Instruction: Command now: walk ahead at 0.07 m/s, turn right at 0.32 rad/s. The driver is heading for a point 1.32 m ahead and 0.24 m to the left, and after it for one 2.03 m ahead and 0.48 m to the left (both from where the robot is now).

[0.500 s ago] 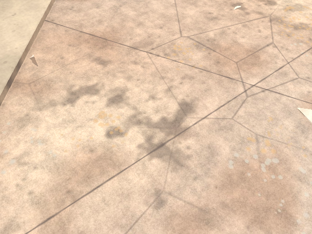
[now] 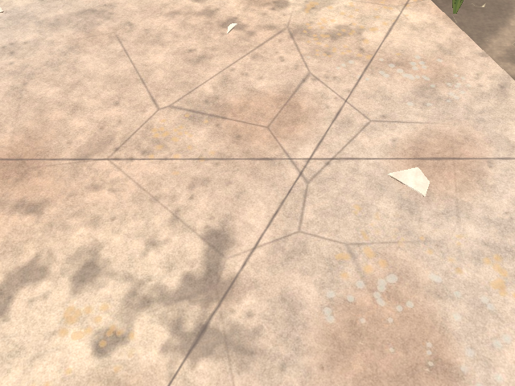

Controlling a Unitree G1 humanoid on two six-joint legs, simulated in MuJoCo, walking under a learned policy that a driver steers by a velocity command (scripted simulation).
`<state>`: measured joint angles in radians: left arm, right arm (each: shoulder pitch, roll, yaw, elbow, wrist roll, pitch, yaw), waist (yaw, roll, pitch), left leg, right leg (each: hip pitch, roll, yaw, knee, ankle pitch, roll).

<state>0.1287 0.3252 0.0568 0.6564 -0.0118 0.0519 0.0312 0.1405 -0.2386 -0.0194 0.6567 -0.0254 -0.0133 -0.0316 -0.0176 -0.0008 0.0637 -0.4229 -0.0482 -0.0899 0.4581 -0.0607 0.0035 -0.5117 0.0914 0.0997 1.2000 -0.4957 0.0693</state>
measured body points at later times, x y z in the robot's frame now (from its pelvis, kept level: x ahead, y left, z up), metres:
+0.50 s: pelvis +0.05 -0.02 +0.00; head +0.05 -0.02 +0.45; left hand +0.17 +0.22 -0.11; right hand +0.15 -0.28 -0.11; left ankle +0.10 +0.12 -0.73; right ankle +0.02 -0.12 -0.73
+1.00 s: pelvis +0.28 +0.06 +0.01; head +0.29 +0.07 +0.46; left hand +0.47 +0.30 -0.09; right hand +0.24 -0.20 -0.11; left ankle +0.19 +0.15 -0.73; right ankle +0.39 -0.08 -0.66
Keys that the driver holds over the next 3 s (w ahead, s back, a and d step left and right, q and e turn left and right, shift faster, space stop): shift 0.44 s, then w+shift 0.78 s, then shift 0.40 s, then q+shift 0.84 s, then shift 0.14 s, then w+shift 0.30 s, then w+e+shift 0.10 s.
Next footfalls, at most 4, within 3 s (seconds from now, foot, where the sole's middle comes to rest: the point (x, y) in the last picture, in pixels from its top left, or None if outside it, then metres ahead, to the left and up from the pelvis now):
0.18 right None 0.06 -0.12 -0.77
0.74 left None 0.23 0.15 -0.77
1.20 right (286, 301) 0.66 -0.06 -0.77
1.64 left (231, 203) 0.99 0.10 -0.77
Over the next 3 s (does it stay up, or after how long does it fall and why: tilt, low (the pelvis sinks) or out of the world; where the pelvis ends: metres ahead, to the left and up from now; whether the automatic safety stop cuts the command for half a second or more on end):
stays up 0.98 0.08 0.01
